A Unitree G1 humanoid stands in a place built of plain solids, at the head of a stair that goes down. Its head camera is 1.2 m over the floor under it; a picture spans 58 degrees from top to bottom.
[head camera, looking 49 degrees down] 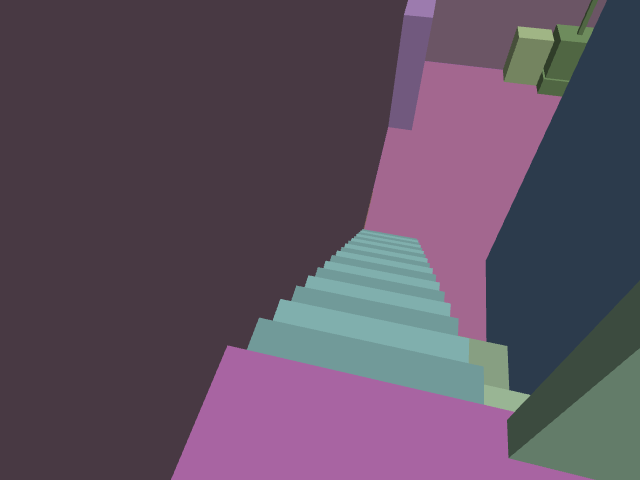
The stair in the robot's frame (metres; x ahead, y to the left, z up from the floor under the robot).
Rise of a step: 0.21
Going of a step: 0.23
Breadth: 0.82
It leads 14 degrees to the right of straight ahead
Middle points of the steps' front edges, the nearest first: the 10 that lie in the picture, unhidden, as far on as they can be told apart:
0.53 -0.11 0.00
0.75 -0.17 -0.21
0.96 -0.22 -0.42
1.18 -0.27 -0.62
1.40 -0.33 -0.83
1.62 -0.38 -1.04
1.84 -0.44 -1.25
2.06 -0.49 -1.46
2.28 -0.54 -1.67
2.50 -0.60 -1.88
